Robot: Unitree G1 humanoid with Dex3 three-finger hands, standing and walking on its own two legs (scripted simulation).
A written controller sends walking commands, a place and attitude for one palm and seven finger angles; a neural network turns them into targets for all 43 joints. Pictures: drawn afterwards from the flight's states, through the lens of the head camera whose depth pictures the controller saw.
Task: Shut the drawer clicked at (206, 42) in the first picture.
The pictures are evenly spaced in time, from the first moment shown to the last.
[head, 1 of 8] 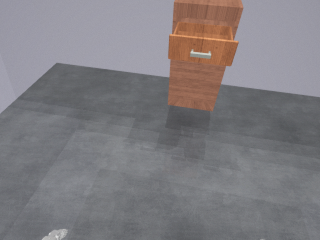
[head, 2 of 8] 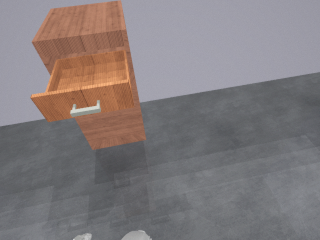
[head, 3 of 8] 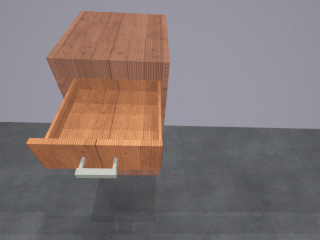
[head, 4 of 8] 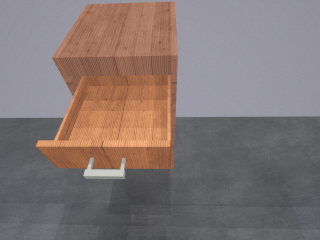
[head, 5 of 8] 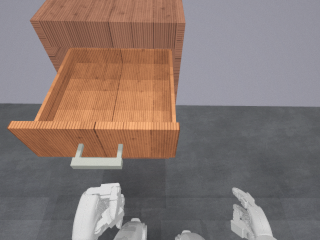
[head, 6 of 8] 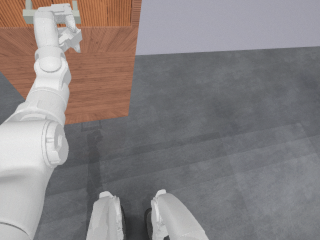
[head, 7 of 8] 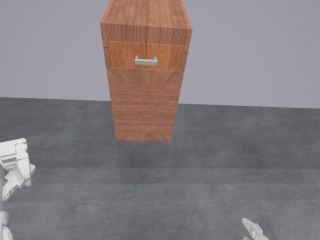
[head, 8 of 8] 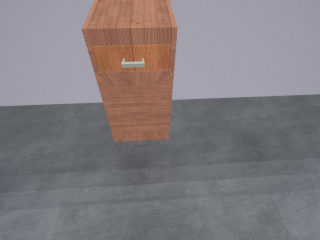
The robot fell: no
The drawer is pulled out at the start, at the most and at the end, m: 0.30 0.30 0.00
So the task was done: yes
